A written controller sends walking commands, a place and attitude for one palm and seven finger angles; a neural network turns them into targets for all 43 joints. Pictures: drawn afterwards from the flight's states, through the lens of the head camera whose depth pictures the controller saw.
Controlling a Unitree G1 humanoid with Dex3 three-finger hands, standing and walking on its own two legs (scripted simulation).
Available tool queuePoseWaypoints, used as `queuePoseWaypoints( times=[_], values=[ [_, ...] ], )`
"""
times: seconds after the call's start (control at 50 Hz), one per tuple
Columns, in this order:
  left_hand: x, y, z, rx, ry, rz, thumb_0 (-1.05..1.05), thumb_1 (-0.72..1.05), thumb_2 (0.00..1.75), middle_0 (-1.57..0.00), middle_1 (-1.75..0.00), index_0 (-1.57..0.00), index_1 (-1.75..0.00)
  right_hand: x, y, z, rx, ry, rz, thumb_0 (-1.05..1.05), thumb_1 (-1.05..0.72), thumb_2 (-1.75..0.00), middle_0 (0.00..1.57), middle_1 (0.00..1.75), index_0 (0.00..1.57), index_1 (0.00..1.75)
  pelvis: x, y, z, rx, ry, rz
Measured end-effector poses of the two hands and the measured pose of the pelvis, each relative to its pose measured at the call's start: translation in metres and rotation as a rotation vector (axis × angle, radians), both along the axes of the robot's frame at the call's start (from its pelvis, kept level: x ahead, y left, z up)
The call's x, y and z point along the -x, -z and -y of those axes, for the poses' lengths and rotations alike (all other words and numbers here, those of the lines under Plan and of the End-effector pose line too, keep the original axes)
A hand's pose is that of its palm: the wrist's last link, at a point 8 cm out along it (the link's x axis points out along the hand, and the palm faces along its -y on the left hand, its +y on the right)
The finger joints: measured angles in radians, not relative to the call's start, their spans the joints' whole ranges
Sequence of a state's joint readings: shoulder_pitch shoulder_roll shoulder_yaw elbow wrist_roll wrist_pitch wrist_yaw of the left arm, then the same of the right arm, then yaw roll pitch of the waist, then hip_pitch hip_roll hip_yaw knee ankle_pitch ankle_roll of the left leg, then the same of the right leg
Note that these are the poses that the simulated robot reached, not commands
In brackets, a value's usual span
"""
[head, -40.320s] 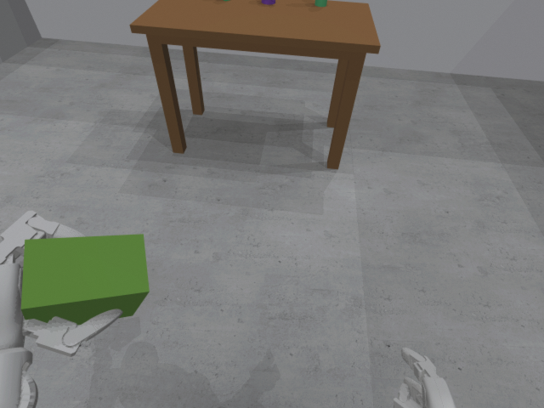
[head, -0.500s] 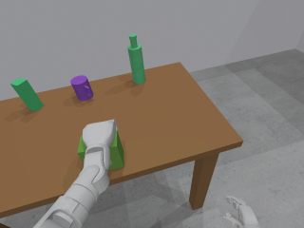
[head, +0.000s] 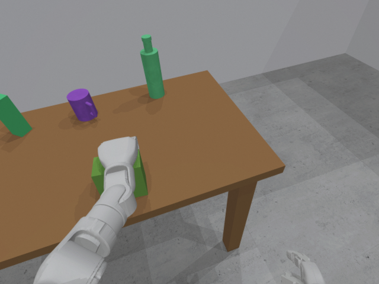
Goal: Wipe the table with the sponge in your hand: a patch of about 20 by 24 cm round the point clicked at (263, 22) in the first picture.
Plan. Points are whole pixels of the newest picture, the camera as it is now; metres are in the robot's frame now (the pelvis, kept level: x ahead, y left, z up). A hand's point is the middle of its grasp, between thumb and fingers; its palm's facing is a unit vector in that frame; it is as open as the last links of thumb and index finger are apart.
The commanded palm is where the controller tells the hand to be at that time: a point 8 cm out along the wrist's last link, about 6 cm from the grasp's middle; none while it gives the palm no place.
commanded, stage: wipe forward along the third lane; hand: left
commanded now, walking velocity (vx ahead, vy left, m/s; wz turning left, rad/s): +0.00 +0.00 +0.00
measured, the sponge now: (123, 180) +0.36 +0.21 -0.01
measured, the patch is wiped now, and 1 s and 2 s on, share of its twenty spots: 0.90 1.00 1.00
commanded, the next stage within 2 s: wipe back along the third lane in 1.22 s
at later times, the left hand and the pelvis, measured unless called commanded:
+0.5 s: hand (122, 149) +0.43 +0.22 +0.04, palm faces -0.10 +0.00 -1.00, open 10.5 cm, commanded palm +0.42 +0.23 +0.07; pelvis +0.00 +0.00 -0.01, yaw -1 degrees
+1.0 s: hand (117, 136) +0.48 +0.24 +0.04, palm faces -0.10 +0.01 -1.00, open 10.5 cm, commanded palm +0.47 +0.24 +0.07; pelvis +0.00 +0.02 -0.01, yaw -2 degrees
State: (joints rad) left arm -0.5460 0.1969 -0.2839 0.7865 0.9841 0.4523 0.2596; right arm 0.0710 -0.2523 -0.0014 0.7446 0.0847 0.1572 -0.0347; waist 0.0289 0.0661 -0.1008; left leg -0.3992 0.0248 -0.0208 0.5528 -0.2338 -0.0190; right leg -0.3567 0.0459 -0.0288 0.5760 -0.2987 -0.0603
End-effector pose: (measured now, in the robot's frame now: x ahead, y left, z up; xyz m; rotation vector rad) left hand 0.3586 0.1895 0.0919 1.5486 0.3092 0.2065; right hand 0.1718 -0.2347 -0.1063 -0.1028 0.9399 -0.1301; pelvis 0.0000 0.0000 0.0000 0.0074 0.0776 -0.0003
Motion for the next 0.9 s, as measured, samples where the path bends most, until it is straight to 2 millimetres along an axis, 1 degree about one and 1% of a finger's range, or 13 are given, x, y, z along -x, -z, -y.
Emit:
queuePoseWaypoints(
  times=[0.1, 0.26, 0.36, 0.46, 0.6, 0.72, 0.9],
  values=[
    [-0.012, 0.000, -0.002, -0.007, -0.002, -0.010, 0.00, -0.56, 1.06, -0.71, -1.29, -0.72, -1.30, 0.022, 0.009, 0.006, 0.009, 0.027, -0.048, 0.01, -0.91, -0.90, 0.19, 0.30, 0.20, 0.30, 0.002, 0.002, 0.001, 0.001, 0.002, -0.022],
    [-0.034, -0.001, -0.009, -0.025, -0.008, -0.017, 0.00, -0.57, 1.07, -0.71, -1.29, -0.72, -1.30, 0.065, 0.023, 0.018, 0.026, 0.082, -0.143, 0.01, -0.91, -0.90, 0.20, 0.30, 0.20, 0.30, 0.006, 0.005, 0.003, 0.004, 0.009, -0.059],
    [-0.046, 0.000, -0.014, -0.021, -0.020, -0.024, 0.00, -0.57, 1.07, -0.71, -1.29, -0.72, -1.30, 0.090, 0.027, 0.025, 0.036, 0.119, -0.196, 0.01, -0.91, -0.90, 0.20, 0.30, 0.20, 0.30, 0.005, 0.006, 0.002, 0.007, 0.016, -0.081],
    [-0.056, 0.000, -0.020, -0.016, -0.025, -0.032, 0.00, -0.57, 1.07, -0.71, -1.30, -0.72, -1.30, 0.107, 0.028, 0.029, 0.046, 0.146, -0.231, 0.01, -0.91, -0.90, 0.20, 0.30, 0.20, 0.30, 0.003, 0.006, 0.001, 0.010, 0.021, -0.098],
    [-0.071, 0.000, -0.027, -0.029, -0.020, -0.037, 0.00, -0.57, 1.07, -0.71, -1.29, -0.72, -1.30, 0.115, 0.027, 0.029, 0.056, 0.161, -0.247, 0.01, -0.91, -0.90, 0.20, 0.30, 0.20, 0.30, 0.001, 0.008, -0.003, 0.016, 0.023, -0.122],
    [-0.081, 0.000, -0.034, -0.018, -0.025, -0.038, 0.00, -0.57, 1.07, -0.71, -1.30, -0.72, -1.30, 0.113, 0.026, 0.023, 0.056, 0.162, -0.246, 0.00, -0.91, -0.90, 0.20, 0.30, 0.20, 0.30, -0.001, 0.008, -0.008, 0.021, 0.024, -0.142],
    [-0.096, 0.000, -0.040, -0.026, -0.025, -0.041, 0.00, -0.58, 1.07, -0.72, -1.29, -0.73, -1.30, 0.109, 0.026, 0.009, 0.056, 0.153, -0.249, 0.00, -0.91, -0.90, 0.20, 0.30, 0.20, 0.30, -0.004, 0.010, -0.019, 0.028, 0.022, -0.167]
  ],
)
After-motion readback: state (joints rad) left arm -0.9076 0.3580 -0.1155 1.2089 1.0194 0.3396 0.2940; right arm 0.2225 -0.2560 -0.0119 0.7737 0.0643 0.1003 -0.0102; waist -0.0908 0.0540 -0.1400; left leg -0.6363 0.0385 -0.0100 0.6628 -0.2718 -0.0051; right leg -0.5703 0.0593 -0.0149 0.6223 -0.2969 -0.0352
